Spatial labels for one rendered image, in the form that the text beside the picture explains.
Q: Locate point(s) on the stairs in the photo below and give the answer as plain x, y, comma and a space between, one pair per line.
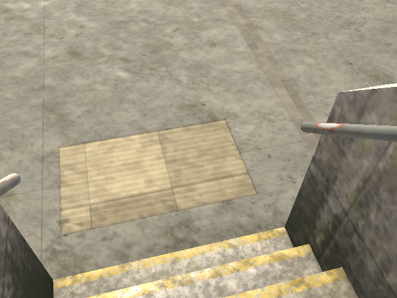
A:
261, 265

